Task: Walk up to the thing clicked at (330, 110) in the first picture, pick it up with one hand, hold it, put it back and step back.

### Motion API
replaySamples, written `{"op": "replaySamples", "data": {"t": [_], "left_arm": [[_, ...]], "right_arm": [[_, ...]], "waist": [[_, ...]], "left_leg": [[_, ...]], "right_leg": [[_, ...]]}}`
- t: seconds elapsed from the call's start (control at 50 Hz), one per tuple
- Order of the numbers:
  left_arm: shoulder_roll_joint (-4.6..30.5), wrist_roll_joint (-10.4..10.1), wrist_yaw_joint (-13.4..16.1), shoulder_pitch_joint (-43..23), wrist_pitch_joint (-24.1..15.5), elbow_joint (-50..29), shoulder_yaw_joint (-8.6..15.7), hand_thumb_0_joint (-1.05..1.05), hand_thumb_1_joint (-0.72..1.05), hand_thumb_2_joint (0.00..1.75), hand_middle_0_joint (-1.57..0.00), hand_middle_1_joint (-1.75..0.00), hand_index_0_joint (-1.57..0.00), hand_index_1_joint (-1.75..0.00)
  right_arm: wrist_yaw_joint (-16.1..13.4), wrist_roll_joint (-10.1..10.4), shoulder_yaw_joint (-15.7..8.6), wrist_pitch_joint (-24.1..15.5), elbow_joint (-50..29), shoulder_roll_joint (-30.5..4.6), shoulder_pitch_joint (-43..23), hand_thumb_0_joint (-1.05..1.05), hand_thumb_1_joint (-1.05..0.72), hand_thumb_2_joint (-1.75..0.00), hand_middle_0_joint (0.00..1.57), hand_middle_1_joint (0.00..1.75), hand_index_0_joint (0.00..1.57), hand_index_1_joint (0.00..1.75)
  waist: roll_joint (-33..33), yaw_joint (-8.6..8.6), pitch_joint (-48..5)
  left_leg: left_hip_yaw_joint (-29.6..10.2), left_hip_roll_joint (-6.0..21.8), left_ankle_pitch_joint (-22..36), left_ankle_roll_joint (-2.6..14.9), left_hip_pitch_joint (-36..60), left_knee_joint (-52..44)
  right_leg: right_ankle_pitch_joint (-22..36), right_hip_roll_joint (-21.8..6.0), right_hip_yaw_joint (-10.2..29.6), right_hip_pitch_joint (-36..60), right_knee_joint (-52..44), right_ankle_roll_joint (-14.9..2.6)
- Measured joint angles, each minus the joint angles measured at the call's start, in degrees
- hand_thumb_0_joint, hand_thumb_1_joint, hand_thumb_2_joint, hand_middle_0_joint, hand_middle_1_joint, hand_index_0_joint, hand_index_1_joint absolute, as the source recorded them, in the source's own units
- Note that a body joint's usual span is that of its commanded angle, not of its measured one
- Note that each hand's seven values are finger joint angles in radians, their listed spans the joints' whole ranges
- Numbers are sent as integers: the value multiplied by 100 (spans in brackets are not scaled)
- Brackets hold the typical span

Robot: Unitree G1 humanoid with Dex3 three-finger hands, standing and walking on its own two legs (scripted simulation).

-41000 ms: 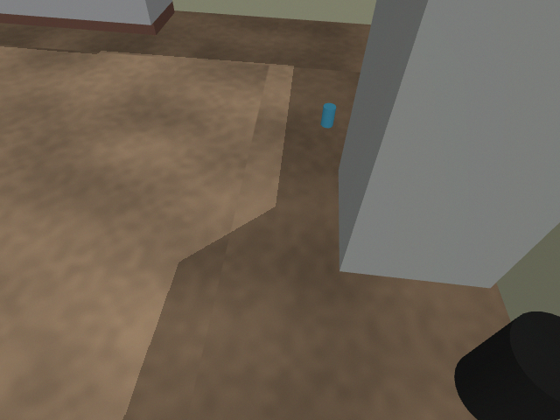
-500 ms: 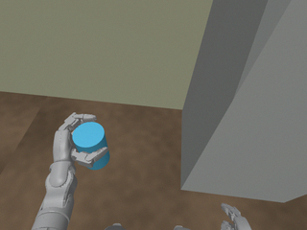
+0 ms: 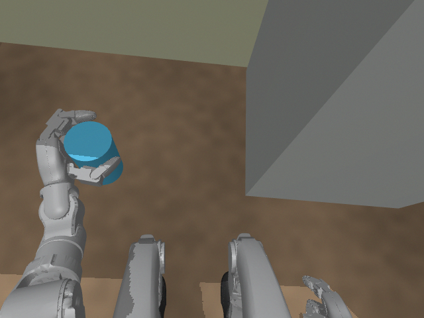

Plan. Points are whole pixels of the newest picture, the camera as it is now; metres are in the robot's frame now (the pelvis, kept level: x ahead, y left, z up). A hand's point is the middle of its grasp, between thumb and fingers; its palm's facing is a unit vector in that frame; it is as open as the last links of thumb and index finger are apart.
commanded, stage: crouch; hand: left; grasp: from the side
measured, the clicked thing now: (97, 155) +0.42 +0.21 -0.05
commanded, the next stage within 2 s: lower in 1.16 s
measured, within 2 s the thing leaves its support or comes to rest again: neither
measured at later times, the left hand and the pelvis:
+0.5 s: hand (108, 178) +0.43 +0.23 -0.22, palm faces +0.27 -0.96 -0.04, open 10.7 cm; pelvis -0.05 +0.00 -0.17, yaw -3 degrees
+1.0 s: hand (114, 185) +0.43 +0.24 -0.31, palm faces +0.25 -0.97 -0.03, open 10.7 cm; pelvis -0.05 +0.01 -0.24, yaw -6 degrees
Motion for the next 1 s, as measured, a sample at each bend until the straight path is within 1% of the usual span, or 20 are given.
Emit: {"op": "replaySamples", "data": {"t": [0.1,0.18,0.26,0.32,0.38,0.44,0.52,0.7,0.78,0.88,1.0], "left_arm": [[29,45,-174,-193,-134,302,161,0,-43,105,-68,-98,-67,-98],[127,138,-177,-438,-268,552,422,0,-43,106,-68,-98,-67,-98],[407,282,-114,-738,-423,830,688,0,-43,106,-68,-98,-67,-98],[653,365,-135,-916,-452,971,807,0,-43,106,-68,-97,-67,-98],[859,401,-196,-1069,-431,1098,880,0,-44,106,-68,-98,-67,-98],[999,375,-266,-1181,-364,1213,928,0,-44,106,-68,-98,-67,-98],[1065,328,-338,-1269,-308,1346,1024,0,-44,107,-68,-98,-67,-98],[1261,423,-364,-1254,-374,1376,1345,0,-44,107,-68,-97,-68,-98],[1433,463,-400,-1260,-405,1361,1399,0,-44,107,-68,-97,-68,-98],[1617,410,-489,-1242,-429,1335,1408,0,-44,107,-68,-97,-68,-98],[1711,315,-570,-1167,-417,1299,1425,0,-44,107,-68,-97,-68,-98]], "right_arm": [[96,-49,52,18,69,28,-83,1,-92,-91,20,30,20,30],[129,-124,117,14,103,38,-188,1,-92,-91,20,30,20,30],[125,-219,173,18,159,24,-332,1,-92,-91,20,30,20,30],[125,-271,201,30,198,1,-402,1,-92,-91,20,30,20,30],[123,-303,234,54,238,-29,-419,1,-93,-91,20,30,20,30],[128,-327,289,83,274,-59,-397,1,-93,-91,20,30,20,30],[140,-354,396,126,301,-88,-348,1,-93,-91,20,30,20,30],[168,-452,694,223,205,-95,-362,1,-93,-91,20,30,20,30],[171,-513,802,236,183,-128,-429,1,-92,-91,20,30,20,30],[193,-590,913,238,106,-236,-514,1,-92,-91,20,30,20,30],[225,-665,1015,258,23,-345,-637,1,-92,-91,20,30,20,30]], "waist": [[-29,-2,20],[-136,-88,89],[-225,-220,234],[-271,-301,358],[-283,-359,460],[-270,-411,539],[-240,-468,651],[-346,-617,974],[-423,-659,1098],[-456,-692,1235],[-505,-695,1391]], "left_leg": [[-36,-6,-88,1,-824,699],[-114,-7,-133,-30,-1464,1312],[-211,-21,-149,-60,-2034,1923],[-252,-36,-143,-63,-2398,2325],[-272,-49,-130,-50,-2711,2665],[-286,-62,-119,-30,-2966,2952],[-332,-76,-109,-9,-3219,3282],[-528,-76,-88,-19,-3598,3854],[-615,-84,-94,-31,-3720,4042],[-693,-105,-125,-26,-3838,4243],[-784,-120,-172,-16,-3911,4463]], "right_leg": [[-91,2,5,-829,707,1],[-132,13,-32,-1458,1306,-23],[-141,17,-86,-2003,1888,-39],[-128,18,-97,-2355,2271,-34],[-106,19,-92,-2655,2592,-17],[-89,21,-83,-2896,2861,8],[-71,28,-101,-3118,3152,38],[17,81,-236,-3437,3600,60],[37,97,-299,-3529,3732,65],[16,103,-353,-3596,3873,91],[-9,121,-414,-3621,4024,125]]}}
